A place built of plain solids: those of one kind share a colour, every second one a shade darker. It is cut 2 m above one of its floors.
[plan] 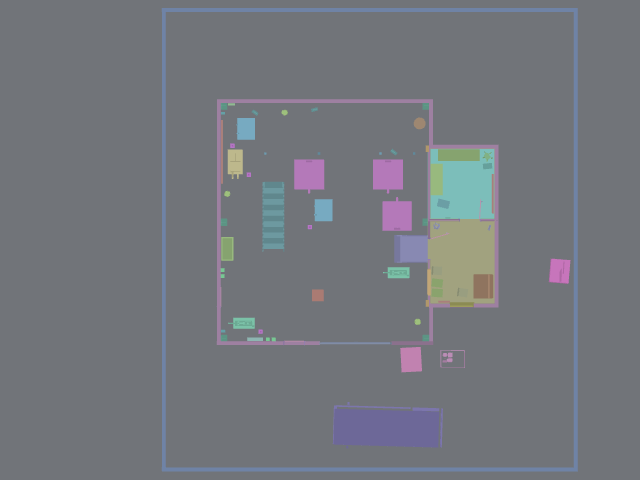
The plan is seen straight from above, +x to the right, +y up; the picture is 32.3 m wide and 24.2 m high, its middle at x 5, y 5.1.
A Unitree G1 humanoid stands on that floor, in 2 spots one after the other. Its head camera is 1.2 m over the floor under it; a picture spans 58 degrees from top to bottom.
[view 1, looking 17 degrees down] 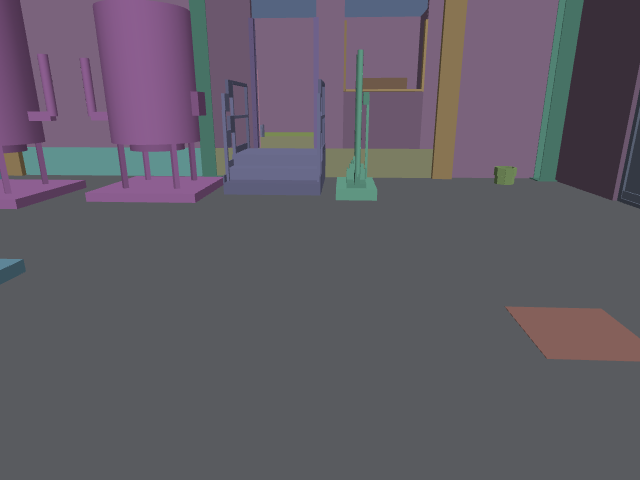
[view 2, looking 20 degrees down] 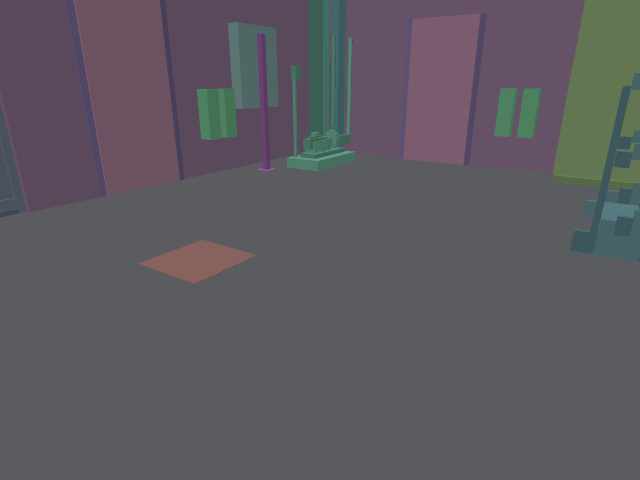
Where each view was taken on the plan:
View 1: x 2.65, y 3.64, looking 3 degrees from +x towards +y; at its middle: ground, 4.10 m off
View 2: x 6.80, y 4.65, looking -146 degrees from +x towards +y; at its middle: ground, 3.51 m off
